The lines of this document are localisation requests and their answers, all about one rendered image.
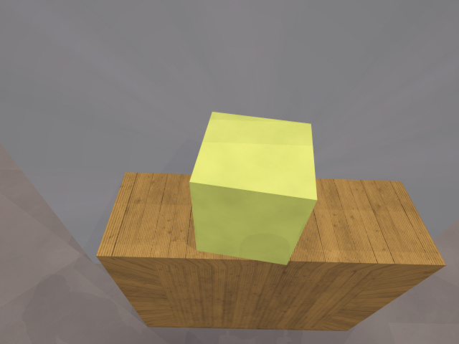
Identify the pedestal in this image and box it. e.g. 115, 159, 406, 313
96, 172, 446, 331

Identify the carton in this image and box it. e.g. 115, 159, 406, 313
189, 112, 317, 265

